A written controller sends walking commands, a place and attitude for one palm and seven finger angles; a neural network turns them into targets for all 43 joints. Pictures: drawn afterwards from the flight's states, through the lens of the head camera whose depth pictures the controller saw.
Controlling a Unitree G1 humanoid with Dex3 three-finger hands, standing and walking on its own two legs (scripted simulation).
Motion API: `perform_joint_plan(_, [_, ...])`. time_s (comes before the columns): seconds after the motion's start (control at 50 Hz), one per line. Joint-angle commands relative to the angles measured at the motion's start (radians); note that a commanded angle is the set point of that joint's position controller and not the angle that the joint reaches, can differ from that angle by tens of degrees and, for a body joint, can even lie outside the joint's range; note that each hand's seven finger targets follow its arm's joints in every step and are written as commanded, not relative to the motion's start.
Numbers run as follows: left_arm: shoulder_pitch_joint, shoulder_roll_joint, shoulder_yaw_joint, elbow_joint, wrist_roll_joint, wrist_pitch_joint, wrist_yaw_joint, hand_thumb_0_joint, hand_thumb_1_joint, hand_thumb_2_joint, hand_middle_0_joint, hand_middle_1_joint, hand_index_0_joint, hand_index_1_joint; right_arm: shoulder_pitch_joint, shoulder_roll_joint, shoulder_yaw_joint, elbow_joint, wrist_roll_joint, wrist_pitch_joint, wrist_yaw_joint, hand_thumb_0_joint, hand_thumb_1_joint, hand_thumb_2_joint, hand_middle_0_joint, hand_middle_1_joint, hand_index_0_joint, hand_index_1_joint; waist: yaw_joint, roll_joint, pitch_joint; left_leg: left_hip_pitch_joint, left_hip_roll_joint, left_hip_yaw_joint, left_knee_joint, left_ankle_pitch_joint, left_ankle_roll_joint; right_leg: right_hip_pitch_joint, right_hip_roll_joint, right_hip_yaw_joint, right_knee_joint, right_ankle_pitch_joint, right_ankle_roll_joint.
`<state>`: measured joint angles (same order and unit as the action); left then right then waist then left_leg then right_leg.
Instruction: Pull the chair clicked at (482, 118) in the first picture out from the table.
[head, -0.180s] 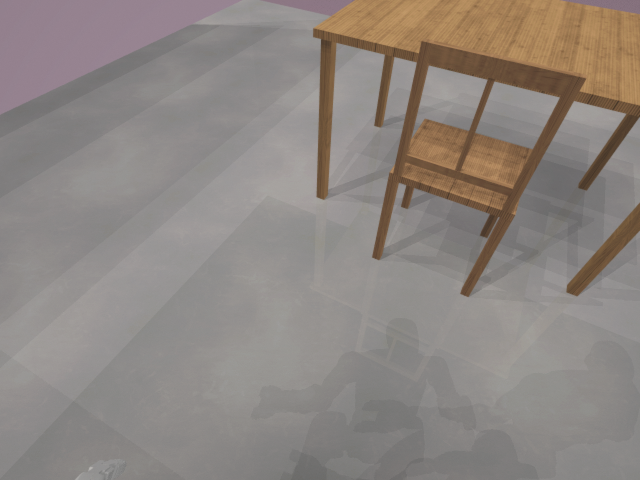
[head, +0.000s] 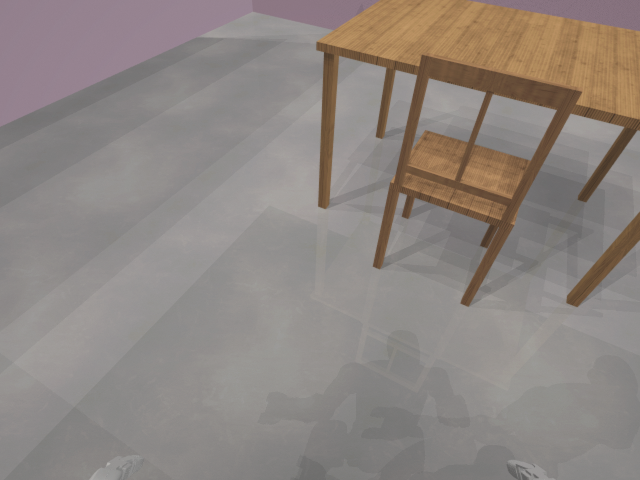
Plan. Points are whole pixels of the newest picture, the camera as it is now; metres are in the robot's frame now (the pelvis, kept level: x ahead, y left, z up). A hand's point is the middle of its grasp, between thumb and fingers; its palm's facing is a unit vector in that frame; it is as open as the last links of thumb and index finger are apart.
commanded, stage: stand and wait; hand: left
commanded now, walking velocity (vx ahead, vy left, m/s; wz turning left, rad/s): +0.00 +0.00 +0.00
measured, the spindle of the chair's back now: (472, 139) +1.00 -0.37 -0.10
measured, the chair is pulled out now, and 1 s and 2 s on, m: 0.00 0.00 0.00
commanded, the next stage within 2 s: look at it before walking up in 0.78 s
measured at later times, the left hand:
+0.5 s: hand out of the picture +0.05 +0.24 -0.15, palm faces -0.03 -0.94 -0.34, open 7.3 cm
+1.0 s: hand out of the picture +0.06 +0.22 -0.15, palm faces -0.04 -0.95 -0.32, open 7.3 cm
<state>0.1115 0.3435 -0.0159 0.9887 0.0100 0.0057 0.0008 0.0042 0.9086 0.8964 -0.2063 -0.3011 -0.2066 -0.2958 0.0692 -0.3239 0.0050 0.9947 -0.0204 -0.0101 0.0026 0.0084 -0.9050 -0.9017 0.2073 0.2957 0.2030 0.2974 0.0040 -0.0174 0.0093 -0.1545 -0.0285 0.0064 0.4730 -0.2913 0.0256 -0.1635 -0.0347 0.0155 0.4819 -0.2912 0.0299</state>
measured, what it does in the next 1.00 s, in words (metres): stands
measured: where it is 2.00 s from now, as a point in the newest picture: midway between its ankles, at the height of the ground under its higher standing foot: outside the picture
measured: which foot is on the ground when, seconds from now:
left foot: down 0.00-1.00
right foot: down 0.00-1.00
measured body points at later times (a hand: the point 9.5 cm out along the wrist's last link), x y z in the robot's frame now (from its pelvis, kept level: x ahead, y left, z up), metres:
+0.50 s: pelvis -0.02 -0.01 +0.01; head -0.01 -0.01 +0.45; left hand +0.05 +0.29 -0.13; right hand +0.06 -0.31 -0.13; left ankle -0.02 +0.10 -0.74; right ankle -0.02 -0.14 -0.74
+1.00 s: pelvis -0.02 -0.02 +0.01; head -0.01 -0.02 +0.46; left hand +0.06 +0.27 -0.13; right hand +0.06 -0.32 -0.13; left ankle -0.02 +0.10 -0.74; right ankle -0.02 -0.14 -0.74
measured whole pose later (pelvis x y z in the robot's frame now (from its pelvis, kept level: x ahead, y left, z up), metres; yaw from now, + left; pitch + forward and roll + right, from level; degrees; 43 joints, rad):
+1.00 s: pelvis -0.02 -0.02 +0.01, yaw +0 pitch -1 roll +0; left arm 0.13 0.34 -0.01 1.08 0.01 -0.01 -0.01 0.00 0.91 0.90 -0.21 -0.30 -0.21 -0.30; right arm 0.12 -0.34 0.00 1.11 -0.01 -0.01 0.00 0.01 -0.91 -0.90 0.21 0.30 0.20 0.30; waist 0.00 -0.01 0.03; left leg -0.14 0.00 0.00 0.38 -0.21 -0.01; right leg -0.16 0.00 0.01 0.40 -0.22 0.00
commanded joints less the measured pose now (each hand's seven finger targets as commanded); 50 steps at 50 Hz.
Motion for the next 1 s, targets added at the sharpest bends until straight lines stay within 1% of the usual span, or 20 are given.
perform_joint_plan(0.0, [-0.032,0.203,0.054,-0.059,0.003,-0.023,0.017,0.000,0.900,0.900,-0.200,-0.300,-0.200,-0.300,-0.043,-0.217,-0.055,-0.061,0.007,-0.027,-0.019,0.000,-0.900,-0.900,0.200,0.300,0.200,0.300,-0.002,0.023,-0.064,0.020,0.133,-0.094,-0.092,0.327,0.021,0.013,-0.074,0.055,-0.053,0.277,-0.057])
perform_joint_plan(0.14, [-0.024,0.199,0.056,-0.041,0.002,-0.026,0.016,0.000,0.900,0.900,-0.200,-0.300,-0.200,-0.300,-0.035,-0.211,-0.052,-0.038,0.008,-0.027,-0.019,0.000,-0.900,-0.900,0.200,0.300,0.200,0.300,-0.002,0.019,-0.067,0.020,0.134,-0.096,-0.104,0.296,0.018,0.031,-0.082,0.066,-0.079,0.277,-0.059])
perform_joint_plan(0.2, [-0.019,0.201,0.055,-0.029,0.001,-0.027,0.014,0.000,0.900,0.900,-0.200,-0.300,-0.200,-0.300,-0.032,-0.214,-0.051,-0.026,0.010,-0.026,-0.018,0.000,-0.900,-0.900,0.200,0.300,0.200,0.300,-0.002,0.018,-0.066,0.024,0.135,-0.098,-0.114,0.264,0.016,0.026,-0.083,0.070,-0.092,0.252,-0.060])
perform_joint_plan(0.26, [-0.016,0.201,0.054,-0.016,0.000,-0.026,0.014,0.000,0.900,0.900,-0.200,-0.300,-0.200,-0.300,-0.028,-0.214,-0.049,-0.011,0.010,-0.026,-0.018,0.000,-0.900,-0.900,0.200,0.300,0.200,0.300,-0.001,0.030,-0.048,0.013,0.135,-0.099,-0.128,0.234,0.015,0.024,-0.084,0.073,-0.105,0.228,-0.058])
perform_joint_plan(0.28, [-0.017,0.200,0.053,-0.011,0.000,-0.026,0.013,0.000,0.900,0.900,-0.200,-0.300,-0.200,-0.300,-0.023,-0.215,-0.048,-0.004,0.010,-0.026,-0.018,0.000,-0.900,-0.900,0.200,0.300,0.200,0.300,-0.003,0.021,-0.051,0.011,0.136,-0.103,-0.134,0.227,0.014,0.026,-0.082,0.076,-0.106,0.221,-0.059])
perform_joint_plan(0.42, [-0.012,0.203,0.052,0.015,0.000,-0.027,0.012,0.000,0.900,0.900,-0.200,-0.300,-0.200,-0.300,-0.005,-0.221,-0.044,0.025,0.012,-0.026,-0.017,0.000,-0.900,-0.900,0.200,0.300,0.200,0.300,-0.002,0.023,-0.039,0.002,0.139,-0.111,-0.154,0.182,0.012,0.026,-0.082,0.086,-0.128,0.175,-0.059])
perform_joint_plan(0.44, [-0.013,0.204,0.051,0.019,0.000,-0.027,0.012,0.000,0.900,0.900,-0.200,-0.300,-0.200,-0.300,-0.004,-0.220,-0.043,0.029,0.013,-0.026,-0.016,0.000,-0.900,-0.900,0.200,0.300,0.200,0.300,0.001,0.017,-0.029,-0.003,0.139,-0.110,-0.157,0.175,0.012,0.022,-0.083,0.086,-0.132,0.170,-0.059])
perform_joint_plan(0.5, [-0.011,0.206,0.051,0.025,0.000,-0.028,0.011,0.000,0.900,0.900,-0.200,-0.300,-0.200,-0.300,0.001,-0.222,-0.043,0.036,0.013,-0.025,-0.016,0.000,-0.900,-0.900,0.200,0.300,0.200,0.300,-0.001,0.008,-0.031,0.003,0.138,-0.113,-0.158,0.169,0.010,0.014,-0.083,0.090,-0.139,0.157,-0.060])
perform_joint_plan(0.52, [-0.013,0.205,0.051,0.027,0.000,-0.028,0.011,0.000,0.900,0.900,-0.200,-0.300,-0.200,-0.300,0.001,-0.223,-0.042,0.038,0.012,-0.026,-0.016,0.000,-0.900,-0.900,0.200,0.300,0.200,0.300,-0.001,0.019,-0.026,-0.002,0.139,-0.110,-0.159,0.165,0.009,0.014,-0.083,0.092,-0.141,0.155,-0.060])
perform_joint_plan(0.58, [-0.017,0.204,0.050,0.029,0.000,-0.029,0.011,0.000,0.900,0.900,-0.200,-0.300,-0.200,-0.300,0.008,-0.220,-0.042,0.045,0.012,-0.026,-0.015,0.000,-0.900,-0.900,0.200,0.300,0.200,0.300,-0.003,0.003,-0.029,0.000,0.140,-0.110,-0.163,0.166,0.008,0.013,-0.084,0.096,-0.145,0.156,-0.061])
perform_joint_plan(0.62, [-0.014,0.206,0.050,0.029,0.000,-0.030,0.011,0.000,0.900,0.900,-0.200,-0.300,-0.200,-0.300,0.007,-0.220,-0.042,0.046,0.012,-0.027,-0.015,0.000,-0.900,-0.900,0.200,0.300,0.200,0.300,-0.001,0.014,-0.031,0.003,0.140,-0.109,-0.161,0.170,0.007,0.014,-0.087,0.095,-0.147,0.158,-0.061])
perform_joint_plan(0.64, [-0.013,0.206,0.050,0.030,0.000,-0.032,0.011,0.000,0.900,0.900,-0.200,-0.300,-0.200,-0.300,0.009,-0.219,-0.042,0.048,0.012,-0.026,-0.015,0.000,-0.900,-0.900,0.200,0.300,0.200,0.300,-0.001,0.002,-0.038,0.006,0.140,-0.107,-0.158,0.173,0.006,0.015,-0.087,0.098,-0.148,0.163,-0.062])
perform_joint_plan(0.7, [-0.017,0.206,0.051,0.030,0.001,-0.033,0.011,0.000,0.900,0.900,-0.200,-0.300,-0.200,-0.300,0.008,-0.218,-0.042,0.049,0.013,-0.025,-0.014,0.000,-0.900,-0.900,0.200,0.300,0.200,0.300,-0.002,-0.001,-0.024,0.004,0.140,-0.105,-0.160,0.167,0.003,0.003,-0.086,0.103,-0.156,0.153,-0.063])
perform_joint_plan(0.72, [-0.020,0.204,0.050,0.029,0.001,-0.031,0.011,0.000,0.900,0.900,-0.200,-0.300,-0.200,-0.300,0.009,-0.218,-0.041,0.051,0.011,-0.025,-0.014,0.000,-0.900,-0.900,0.200,0.300,0.200,0.300,-0.003,0.014,-0.016,-0.003,0.139,-0.107,-0.165,0.153,0.003,-0.001,-0.085,0.105,-0.158,0.135,-0.063])
perform_joint_plan(0.76, [-0.019,0.204,0.050,0.028,0.001,-0.031,0.010,0.000,0.900,0.900,-0.200,-0.300,-0.200,-0.300,0.008,-0.217,-0.041,0.051,0.011,-0.025,-0.013,0.000,-0.900,-0.900,0.200,0.300,0.200,0.300,-0.002,0.013,-0.010,-0.006,0.138,-0.106,-0.167,0.142,0.002,-0.008,-0.084,0.108,-0.163,0.118,-0.062])
perform_joint_plan(0.8, [-0.019,0.205,0.050,0.029,0.002,-0.032,0.010,0.000,0.900,0.900,-0.200,-0.300,-0.200,-0.300,0.011,-0.218,-0.041,0.051,0.012,-0.024,-0.013,0.000,-0.900,-0.900,0.200,0.300,0.200,0.300,-0.003,0.002,-0.020,0.001,0.139,-0.107,-0.163,0.152,0.002,-0.007,-0.083,0.107,-0.164,0.125,-0.062])
perform_joint_plan(0.86, [-0.021,0.201,0.051,0.027,0.001,-0.033,0.010,0.000,0.900,0.900,-0.200,-0.300,-0.200,-0.300,0.007,-0.216,-0.040,0.051,0.011,-0.027,-0.014,0.000,-0.900,-0.900,0.200,0.300,0.200,0.300,-0.002,0.017,-0.030,0.006,0.141,-0.108,-0.163,0.171,0.002,0.003,-0.083,0.106,-0.158,0.148,-0.061])
perform_joint_plan(0.9, [-0.017,0.202,0.051,0.027,0.001,-0.034,0.011,0.000,0.900,0.900,-0.200,-0.300,-0.200,-0.300,0.007,-0.216,-0.041,0.051,0.012,-0.027,-0.014,0.000,-0.900,-0.900,0.200,0.300,0.200,0.300,-0.001,0.007,-0.046,0.017,0.142,-0.104,-0.154,0.198,0.001,0.012,-0.085,0.103,-0.154,0.183,-0.063])
perform_joint_plan(0.92, [-0.019,0.201,0.051,0.029,0.000,-0.034,0.011,0.000,0.900,0.900,-0.200,-0.300,-0.200,-0.300,0.006,-0.217,-0.040,0.050,0.012,-0.028,-0.015,0.000,-0.900,-0.900,0.200,0.300,0.200,0.300,-0.003,0.016,-0.051,0.022,0.143,-0.104,-0.156,0.207,0.001,0.017,-0.086,0.103,-0.150,0.198,-0.064])
perform_joint_plan(0.98, [-0.019,0.201,0.051,0.028,0.000,-0.035,0.012,0.000,0.900,0.900,-0.200,-0.300,-0.200,-0.300,0.005,-0.215,-0.040,0.053,0.012,-0.028,-0.015,0.000,-0.900,-0.900,0.200,0.300,0.200,0.300,-0.002,0.012,-0.050,0.024,0.146,-0.102,-0.157,0.224,0.000,0.027,-0.088,0.099,-0.150,0.223,-0.063])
